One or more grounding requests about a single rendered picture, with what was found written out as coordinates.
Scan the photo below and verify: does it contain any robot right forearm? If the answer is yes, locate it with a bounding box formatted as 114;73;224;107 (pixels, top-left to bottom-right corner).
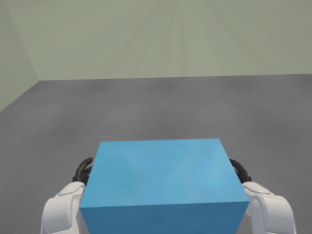
242;181;296;234

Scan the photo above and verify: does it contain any right robot hand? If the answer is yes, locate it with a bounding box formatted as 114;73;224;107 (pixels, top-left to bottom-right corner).
229;159;252;184

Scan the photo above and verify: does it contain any carton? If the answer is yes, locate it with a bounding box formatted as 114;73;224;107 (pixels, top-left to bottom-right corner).
79;138;250;234

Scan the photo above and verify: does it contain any left robot hand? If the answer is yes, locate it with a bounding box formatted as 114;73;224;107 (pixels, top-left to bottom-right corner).
72;157;93;186

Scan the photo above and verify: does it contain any robot left forearm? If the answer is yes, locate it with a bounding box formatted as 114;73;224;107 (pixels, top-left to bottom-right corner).
40;181;86;234

